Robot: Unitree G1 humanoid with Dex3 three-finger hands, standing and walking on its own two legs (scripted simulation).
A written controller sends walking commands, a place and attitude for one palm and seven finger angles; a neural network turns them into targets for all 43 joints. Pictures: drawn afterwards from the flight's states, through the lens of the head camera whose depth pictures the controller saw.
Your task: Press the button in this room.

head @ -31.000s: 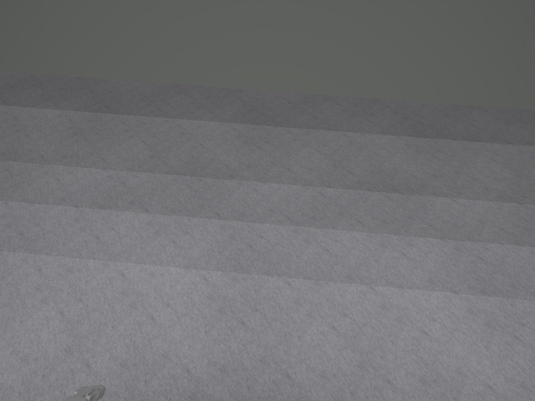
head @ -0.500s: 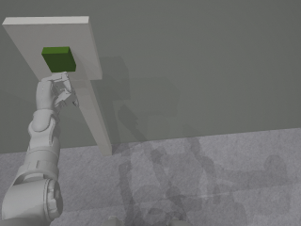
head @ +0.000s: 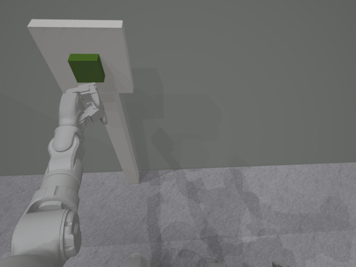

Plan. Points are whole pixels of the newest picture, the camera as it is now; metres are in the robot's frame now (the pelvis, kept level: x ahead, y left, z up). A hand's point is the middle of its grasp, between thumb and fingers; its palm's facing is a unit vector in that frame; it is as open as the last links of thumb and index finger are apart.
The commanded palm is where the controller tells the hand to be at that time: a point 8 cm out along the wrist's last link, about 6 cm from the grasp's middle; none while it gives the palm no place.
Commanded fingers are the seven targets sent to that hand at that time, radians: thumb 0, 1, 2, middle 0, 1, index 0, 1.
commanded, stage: press the button with the knuckle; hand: left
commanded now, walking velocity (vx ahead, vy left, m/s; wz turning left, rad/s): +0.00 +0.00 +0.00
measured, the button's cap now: (88, 67) +0.55 +0.22 +0.12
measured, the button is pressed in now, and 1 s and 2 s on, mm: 0 10 0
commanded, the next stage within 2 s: hold the button down briefly in 1.04 s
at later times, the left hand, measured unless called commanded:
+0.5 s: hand (100, 95) +0.49 +0.18 +0.09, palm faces +0.05 -1.00 +0.00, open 3.1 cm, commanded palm +0.47 +0.23 +0.09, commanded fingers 0.00 0.90 0.90 -1.30 -1.50 -1.30 -1.50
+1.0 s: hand (100, 91) +0.50 +0.18 +0.09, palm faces +0.07 -1.00 -0.02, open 3.2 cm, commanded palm +0.50 +0.23 +0.09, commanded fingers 0.00 0.90 0.90 -1.30 -1.50 -1.30 -1.50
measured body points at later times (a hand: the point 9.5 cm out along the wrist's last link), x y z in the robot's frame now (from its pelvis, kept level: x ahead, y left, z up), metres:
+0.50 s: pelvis +0.00 +0.00 +0.00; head +0.09 +0.01 +0.44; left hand +0.48 +0.24 +0.09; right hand +0.00 -0.27 -0.12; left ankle +0.03 +0.12 -0.70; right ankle -0.01 -0.12 -0.70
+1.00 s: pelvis -0.01 +0.00 -0.01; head +0.09 +0.02 +0.42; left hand +0.49 +0.24 +0.09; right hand +0.00 -0.26 -0.12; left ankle +0.03 +0.12 -0.70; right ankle -0.01 -0.12 -0.70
